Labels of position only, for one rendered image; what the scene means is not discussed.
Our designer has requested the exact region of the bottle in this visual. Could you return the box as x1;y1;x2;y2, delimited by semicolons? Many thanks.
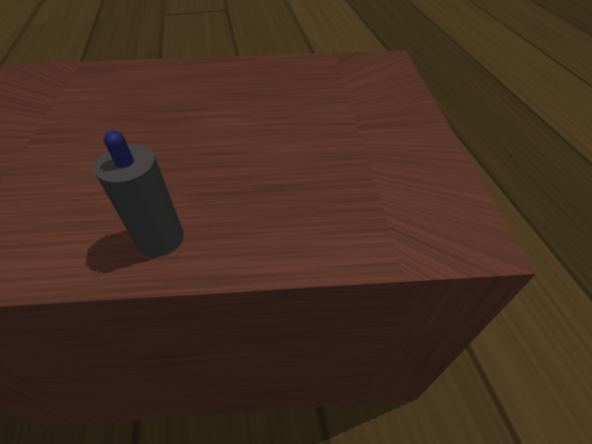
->
94;130;184;257

